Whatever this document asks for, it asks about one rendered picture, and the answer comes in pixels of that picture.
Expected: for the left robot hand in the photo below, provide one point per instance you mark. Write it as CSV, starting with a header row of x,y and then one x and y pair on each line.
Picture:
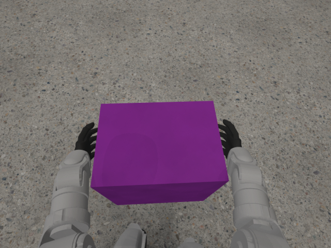
x,y
85,139

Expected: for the robot left shin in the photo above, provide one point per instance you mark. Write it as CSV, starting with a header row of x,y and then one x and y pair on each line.
x,y
134,225

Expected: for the robot shin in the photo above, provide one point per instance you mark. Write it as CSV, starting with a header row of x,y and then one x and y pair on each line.
x,y
188,240
134,225

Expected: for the robot right shin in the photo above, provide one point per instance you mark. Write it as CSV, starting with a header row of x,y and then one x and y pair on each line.
x,y
188,240

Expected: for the robot left upper arm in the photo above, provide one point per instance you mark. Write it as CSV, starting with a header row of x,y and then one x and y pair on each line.
x,y
78,240

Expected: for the robot right forearm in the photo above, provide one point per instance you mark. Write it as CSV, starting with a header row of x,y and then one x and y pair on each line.
x,y
251,204

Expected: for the robot left forearm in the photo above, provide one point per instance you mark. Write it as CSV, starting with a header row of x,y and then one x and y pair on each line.
x,y
69,204

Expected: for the carton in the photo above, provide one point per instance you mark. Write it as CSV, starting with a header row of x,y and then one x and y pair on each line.
x,y
158,152

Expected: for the right robot hand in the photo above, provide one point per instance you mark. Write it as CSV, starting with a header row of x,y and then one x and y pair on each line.
x,y
231,136

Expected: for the robot right upper arm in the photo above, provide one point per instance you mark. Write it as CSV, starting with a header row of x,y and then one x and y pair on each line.
x,y
251,238

